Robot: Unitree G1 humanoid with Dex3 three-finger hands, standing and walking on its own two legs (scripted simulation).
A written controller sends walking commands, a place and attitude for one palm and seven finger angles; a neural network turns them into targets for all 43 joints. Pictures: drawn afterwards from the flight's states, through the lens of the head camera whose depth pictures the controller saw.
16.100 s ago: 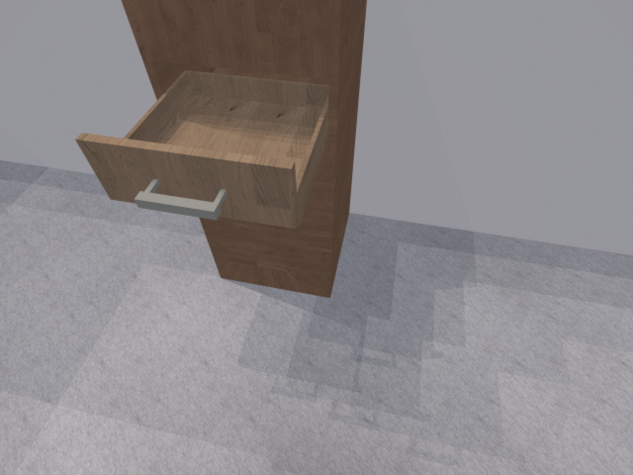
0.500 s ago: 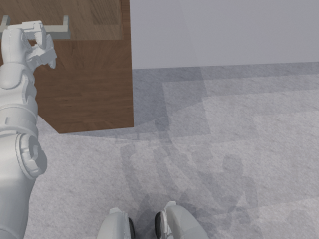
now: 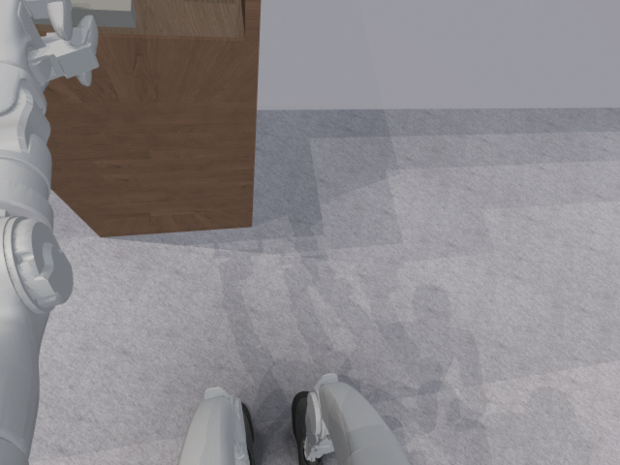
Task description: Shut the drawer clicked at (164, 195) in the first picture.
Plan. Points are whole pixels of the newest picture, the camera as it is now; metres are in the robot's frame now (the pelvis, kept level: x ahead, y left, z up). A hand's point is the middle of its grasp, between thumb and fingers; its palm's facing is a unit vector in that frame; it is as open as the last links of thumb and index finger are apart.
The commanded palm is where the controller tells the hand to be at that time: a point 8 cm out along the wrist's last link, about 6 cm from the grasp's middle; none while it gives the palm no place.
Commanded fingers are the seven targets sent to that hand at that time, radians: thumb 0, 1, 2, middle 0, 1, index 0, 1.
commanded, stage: pull the fist back off the drawer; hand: left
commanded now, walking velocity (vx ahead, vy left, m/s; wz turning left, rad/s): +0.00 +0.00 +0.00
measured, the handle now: out of the picture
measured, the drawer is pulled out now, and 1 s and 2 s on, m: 0.00 0.00 0.00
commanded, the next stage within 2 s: draw the hand back to the body in 0.58 s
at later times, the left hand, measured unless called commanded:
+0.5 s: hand (96, 52) +0.57 +0.16 +0.09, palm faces +0.01 -1.00 -0.02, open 3.0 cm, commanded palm +0.55 +0.19 +0.10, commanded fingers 0.00 0.90 0.90 -1.40 -1.60 -1.40 -1.60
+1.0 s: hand (47, 94) +0.49 +0.18 +0.13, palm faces +0.03 -1.00 -0.04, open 3.2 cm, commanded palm +0.44 +0.23 +0.14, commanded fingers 0.00 0.90 0.90 -1.40 -1.60 -1.40 -1.60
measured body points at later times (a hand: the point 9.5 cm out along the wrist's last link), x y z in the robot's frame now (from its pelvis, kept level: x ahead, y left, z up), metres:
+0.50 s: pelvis +0.02 +0.01 +0.01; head +0.17 +0.03 +0.44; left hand +0.57 +0.22 +0.10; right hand -0.02 -0.25 -0.09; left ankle +0.04 +0.07 -0.65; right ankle +0.03 -0.11 -0.65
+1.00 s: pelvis +0.07 -0.01 +0.05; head +0.15 -0.01 +0.50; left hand +0.48 +0.24 +0.13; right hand +0.13 -0.26 -0.06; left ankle +0.04 +0.07 -0.65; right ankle +0.03 -0.11 -0.65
